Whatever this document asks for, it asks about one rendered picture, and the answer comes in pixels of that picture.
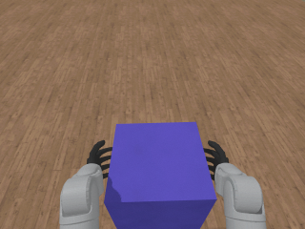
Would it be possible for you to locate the robot left forearm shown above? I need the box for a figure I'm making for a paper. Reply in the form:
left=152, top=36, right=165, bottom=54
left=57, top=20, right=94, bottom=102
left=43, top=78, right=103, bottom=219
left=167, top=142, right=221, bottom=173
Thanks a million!
left=59, top=163, right=104, bottom=229

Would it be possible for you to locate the right robot hand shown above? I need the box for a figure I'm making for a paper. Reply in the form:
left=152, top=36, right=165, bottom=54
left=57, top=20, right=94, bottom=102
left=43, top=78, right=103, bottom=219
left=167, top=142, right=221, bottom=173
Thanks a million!
left=203, top=140, right=229, bottom=180

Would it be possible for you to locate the left robot hand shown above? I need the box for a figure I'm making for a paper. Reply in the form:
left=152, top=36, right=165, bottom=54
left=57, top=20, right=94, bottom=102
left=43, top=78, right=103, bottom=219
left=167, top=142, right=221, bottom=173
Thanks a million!
left=87, top=140, right=112, bottom=179

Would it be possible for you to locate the carton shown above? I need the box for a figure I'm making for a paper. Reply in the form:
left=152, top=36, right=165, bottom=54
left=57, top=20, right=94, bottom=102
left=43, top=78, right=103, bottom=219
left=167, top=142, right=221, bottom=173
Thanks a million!
left=104, top=122, right=217, bottom=229

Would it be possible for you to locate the robot right forearm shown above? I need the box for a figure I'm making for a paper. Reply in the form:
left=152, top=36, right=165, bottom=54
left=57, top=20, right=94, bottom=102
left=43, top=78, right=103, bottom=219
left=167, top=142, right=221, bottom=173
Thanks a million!
left=214, top=162, right=267, bottom=229

